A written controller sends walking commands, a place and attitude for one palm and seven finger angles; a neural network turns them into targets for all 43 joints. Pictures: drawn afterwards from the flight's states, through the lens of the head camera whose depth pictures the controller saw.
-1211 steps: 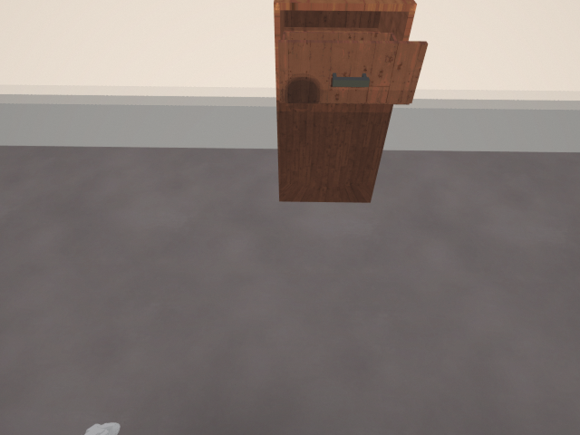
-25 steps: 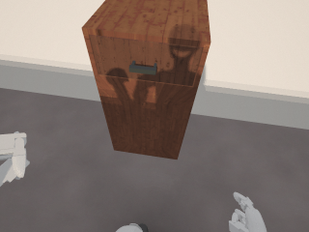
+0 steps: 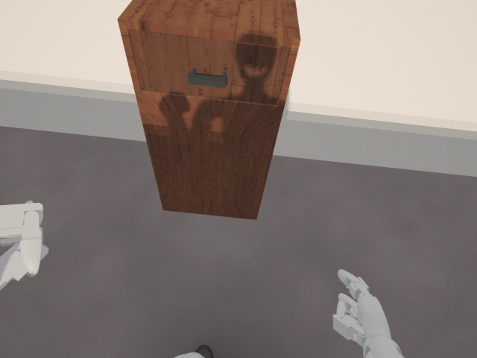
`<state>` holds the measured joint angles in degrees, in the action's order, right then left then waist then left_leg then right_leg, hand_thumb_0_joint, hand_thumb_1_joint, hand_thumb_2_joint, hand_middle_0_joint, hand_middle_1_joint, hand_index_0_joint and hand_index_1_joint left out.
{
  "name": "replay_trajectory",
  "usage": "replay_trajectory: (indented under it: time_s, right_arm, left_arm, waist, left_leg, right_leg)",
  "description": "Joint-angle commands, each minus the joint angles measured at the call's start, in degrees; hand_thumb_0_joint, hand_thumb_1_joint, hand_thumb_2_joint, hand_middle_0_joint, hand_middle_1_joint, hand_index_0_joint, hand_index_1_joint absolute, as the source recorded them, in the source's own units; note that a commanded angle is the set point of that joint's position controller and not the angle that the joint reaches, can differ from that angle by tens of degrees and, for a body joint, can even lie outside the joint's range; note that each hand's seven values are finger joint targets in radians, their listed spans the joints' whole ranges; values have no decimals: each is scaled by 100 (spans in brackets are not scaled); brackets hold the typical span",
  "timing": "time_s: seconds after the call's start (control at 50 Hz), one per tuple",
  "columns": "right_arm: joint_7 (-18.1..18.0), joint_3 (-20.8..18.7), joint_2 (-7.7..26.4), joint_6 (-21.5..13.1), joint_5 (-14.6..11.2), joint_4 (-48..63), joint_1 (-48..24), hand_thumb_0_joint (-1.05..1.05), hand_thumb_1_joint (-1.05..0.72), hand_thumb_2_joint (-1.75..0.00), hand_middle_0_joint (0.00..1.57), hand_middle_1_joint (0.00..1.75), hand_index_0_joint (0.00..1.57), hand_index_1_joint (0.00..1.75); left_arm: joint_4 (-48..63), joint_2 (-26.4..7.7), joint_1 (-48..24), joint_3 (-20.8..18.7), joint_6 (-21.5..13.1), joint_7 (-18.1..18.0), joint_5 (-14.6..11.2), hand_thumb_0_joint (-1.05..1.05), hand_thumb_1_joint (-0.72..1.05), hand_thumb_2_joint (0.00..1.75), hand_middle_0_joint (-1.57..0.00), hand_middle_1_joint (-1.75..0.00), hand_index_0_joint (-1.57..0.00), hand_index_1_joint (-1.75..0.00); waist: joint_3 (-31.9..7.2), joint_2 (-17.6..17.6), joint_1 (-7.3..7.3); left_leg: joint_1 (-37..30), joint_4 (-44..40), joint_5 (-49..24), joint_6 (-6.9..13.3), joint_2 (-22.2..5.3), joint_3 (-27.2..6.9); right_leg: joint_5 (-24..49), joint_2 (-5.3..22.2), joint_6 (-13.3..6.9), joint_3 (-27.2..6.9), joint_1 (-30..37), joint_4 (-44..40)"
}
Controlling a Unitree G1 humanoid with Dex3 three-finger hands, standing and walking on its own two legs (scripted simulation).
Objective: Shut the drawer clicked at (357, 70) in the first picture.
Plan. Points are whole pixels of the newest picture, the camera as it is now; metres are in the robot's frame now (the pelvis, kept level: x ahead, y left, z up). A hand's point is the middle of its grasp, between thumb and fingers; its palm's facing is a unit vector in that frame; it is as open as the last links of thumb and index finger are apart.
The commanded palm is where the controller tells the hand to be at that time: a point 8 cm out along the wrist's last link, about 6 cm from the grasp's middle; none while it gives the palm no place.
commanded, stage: step back with the hand held close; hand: left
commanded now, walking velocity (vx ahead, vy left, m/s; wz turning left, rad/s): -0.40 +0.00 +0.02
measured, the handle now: (208, 76) +0.80 +0.14 +0.01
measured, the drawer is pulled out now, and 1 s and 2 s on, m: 0.00 0.00 0.00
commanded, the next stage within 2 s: stop stepping back and stand still in 0.08 s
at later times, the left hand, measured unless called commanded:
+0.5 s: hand out of the picture +0.06 +0.21 +0.17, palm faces +0.30 -0.84 -0.45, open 3.2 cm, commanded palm -0.01 +0.26 +0.18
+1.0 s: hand out of the picture +0.00 +0.23 +0.19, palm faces +0.39 -0.79 -0.48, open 3.2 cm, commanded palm -0.06 +0.28 +0.18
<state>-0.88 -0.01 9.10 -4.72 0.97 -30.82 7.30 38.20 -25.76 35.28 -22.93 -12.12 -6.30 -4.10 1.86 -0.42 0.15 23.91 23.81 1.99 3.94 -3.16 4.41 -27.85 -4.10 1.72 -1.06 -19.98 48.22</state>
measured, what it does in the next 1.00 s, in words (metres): walks backwards: right foot, then left foot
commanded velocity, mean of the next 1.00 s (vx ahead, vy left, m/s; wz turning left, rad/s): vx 0.11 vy -0.01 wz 0.01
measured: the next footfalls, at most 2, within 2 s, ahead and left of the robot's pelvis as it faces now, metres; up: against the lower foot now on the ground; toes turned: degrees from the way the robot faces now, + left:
right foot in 0.12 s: -0.11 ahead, -0.13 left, +0.00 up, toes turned -2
left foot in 0.32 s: -0.09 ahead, +0.12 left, +0.00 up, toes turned +4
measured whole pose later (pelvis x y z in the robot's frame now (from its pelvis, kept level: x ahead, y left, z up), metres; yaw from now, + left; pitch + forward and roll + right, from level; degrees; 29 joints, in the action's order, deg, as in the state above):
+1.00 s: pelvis -0.19 +0.00 +0.00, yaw +1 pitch -1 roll -1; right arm -1.7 1.6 7.1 -7.3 0.6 -35.0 15.7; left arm 37.1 -24.5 36.8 -23.4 -13.2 -9.4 -1.2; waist 0.1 0.7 -1.3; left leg 17.7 31.0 12.7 0.3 -3.1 1.1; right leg -24.0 -0.3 -0.3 3.9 -21.0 44.1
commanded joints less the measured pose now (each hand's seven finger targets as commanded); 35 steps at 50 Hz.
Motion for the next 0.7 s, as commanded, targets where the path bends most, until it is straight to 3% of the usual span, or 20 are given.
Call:
replay_trajectory:
  time_s: [0.0,0.06,0.08,0.1,0.12,0.14,0.16,0.18,0.22,0.26,0.32,0.34,0.38,0.44,0.48,0.5,0.54,0.58,0.62,0.68]
  right_arm:
    - [-137,-366,1021,-226,-3,660,-228,0,-90,-90,20,30,20,30]
    - [-138,-415,981,-190,11,567,-58,0,-90,-90,20,30,20,30]
    - [-136,-385,891,-152,-27,506,-2,0,-90,-90,20,30,20,30]
    - [-154,-366,817,-94,-47,408,23,0,-90,-90,20,30,20,30]
    - [-199,-313,795,-124,-37,430,-117,0,-90,-90,20,30,20,30]
    - [-225,-297,828,-188,-51,409,-188,0,-90,-90,20,30,20,30]
    - [-221,-336,881,-209,-136,311,-203,0,-90,-90,20,30,20,30]
    - [-286,-283,743,-127,-165,375,-208,0,-90,-90,20,30,20,30]
    - [-398,-111,746,-66,-186,483,-362,0,-90,-90,20,30,20,30]
    - [-455,-159,979,-152,-211,426,-258,0,-90,-90,20,30,20,30]
    - [-410,-298,1193,-366,-249,473,210,0,-90,-90,20,30,20,30]
    - [-366,-307,1220,-411,-279,495,208,0,-90,-90,20,30,20,30]
    - [-357,-191,1016,-474,-114,514,35,0,-90,-90,20,30,20,30]
    - [-295,-254,1067,-472,-158,572,-49,0,-90,-90,20,30,20,30]
    - [-297,-309,1050,-426,-141,600,-15,0,-90,-90,20,30,20,30]
    - [-300,-352,1022,-364,-112,610,10,0,-90,-90,20,30,20,30]
    - [-261,-461,1021,-220,-105,447,151,0,-90,-90,20,30,20,30]
    - [-225,-464,1125,-224,-62,259,300,0,-90,-90,20,30,20,30]
    - [-308,-281,862,-219,-46,307,159,0,-90,-90,20,30,20,30]
    - [-457,-266,898,-359,-88,257,63,0,-90,-90,20,30,20,30]
  left_arm:
    - [1019,-626,219,-578,-256,-127,-105,0,90,90,-140,-160,-140,-160]
    - [1031,-865,466,-764,-373,-112,-128,0,90,90,-140,-160,-140,-160]
    - [1107,-845,315,-687,-465,-95,-157,0,90,90,-140,-160,-140,-160]
    - [1200,-1057,175,-783,-550,-123,-124,0,90,90,-140,-160,-140,-160]
    - [1296,-1212,-10,-870,-616,-188,-118,0,90,90,-140,-160,-140,-160]
    - [1118,-1149,-153,-813,-594,-246,-71,0,90,90,-140,-160,-140,-160]
    - [943,-932,-203,-614,-501,-191,19,0,90,90,-140,-160,-140,-160]
    - [594,-803,198,-623,-310,-211,48,0,90,90,-140,-160,-140,-160]
    - [434,-684,114,-497,-207,-283,97,0,90,90,-140,-160,-140,-160]
    - [513,-653,-243,-420,-217,-306,58,0,90,90,-140,-160,-140,-160]
    - [532,-615,-139,-394,-349,-336,97,0,90,90,-140,-160,-140,-160]
    - [585,-631,-140,-414,-370,-328,107,0,90,90,-140,-160,-140,-160]
    - [971,-721,44,-530,-373,-264,83,0,90,90,-140,-160,-140,-160]
    - [807,-594,430,-570,-368,-271,197,0,90,90,-140,-160,-140,-160]
    - [721,-618,617,-623,-374,-290,222,0,90,90,-140,-160,-140,-160]
    - [565,-589,654,-602,-371,-288,239,0,90,90,-140,-160,-140,-160]
    - [422,-575,271,-547,-369,-280,210,0,90,90,-140,-160,-140,-160]
    - [437,-505,-294,-486,-439,-250,186,0,90,90,-140,-160,-140,-160]
    - [46,-396,-555,-353,-388,-336,250,0,90,90,-140,-160,-140,-160]
    - [-40,-272,-1129,26,-340,-356,324,0,90,90,-140,-160,-140,-160]
  waist:
    - [-871,-1327,16]
    - [-1165,-911,38]
    - [-1124,-228,32]
    - [-1061,760,-30]
    - [-887,1198,52]
    - [-821,1100,84]
    - [-1086,1425,55]
    - [-829,1128,-61]
    - [-591,589,-106]
    - [-488,206,-175]
    - [-884,-592,7]
    - [-892,-419,33]
    - [-572,-1195,-37]
    - [-175,-996,2]
    - [-240,-619,0]
    - [-172,5,18]
    - [113,1651,-44]
    - [-135,954,-199]
    - [55,490,-228]
    - [322,823,-174]
  left_leg:
    - [237,-1713,2710,20,-1116,-1056]
    - [-384,-964,2233,-378,-612,-645]
    - [-1080,81,1818,-554,-204,-287]
    - [-1546,1627,1581,-643,45,-212]
    - [-992,2909,2074,-660,437,-212]
    - [-235,3704,2496,-639,527,-368]
    - [216,3807,2593,-551,516,-566]
    - [472,3187,2184,-515,228,-539]
    - [88,1835,1723,-391,280,-225]
    - [-761,37,827,-311,372,-180]
    - [-1918,-150,-1232,211,-736,-1421]
    - [-1830,-135,-850,242,-772,-1477]
    - [-897,-1028,882,247,-767,-2139]
    - [697,-1450,3818,159,-540,-1619]
    - [927,-797,3890,-4,-188,-1220]
    - [988,178,3577,-125,143,-888]
    - [1114,3272,2235,-311,482,-377]
    - [1161,4150,1803,-298,224,-721]
    - [229,2941,2041,-202,-58,-608]
    - [-1385,1547,2137,-140,164,34]
  right_leg:
    - [-92,-122,-159,576,1256,-1161]
    - [261,183,-223,438,1278,-2937]
    - [361,706,-349,-33,487,-3683]
    - [579,1695,-602,-1032,-691,-4184]
    - [1527,2398,-952,-1530,-871,-4229]
    - [2670,2516,-1086,-1207,-551,-3785]
    - [3858,2241,-913,-992,6,-3275]
    - [4710,1931,-843,-512,619,-2712]
    - [4834,1606,-824,-358,860,-2408]
    - [4217,1300,-494,-161,898,-2042]
    - [1356,540,102,-93,296,-1510]
    - [774,458,165,-129,332,-1718]
    - [450,369,-28,153,732,-1558]
    - [335,248,-175,386,1793,-1891]
    - [-118,320,-324,236,1897,-2307]
    - [-803,621,-552,-345,1572,-2797]
    - [-1936,2316,-1409,-2813,429,-4070]
    - [-284,2322,-1476,-2309,451,-3532]
    - [-1114,2035,-1183,-1534,-457,-3553]
    - [-2216,1553,-861,-657,-1727,-3328]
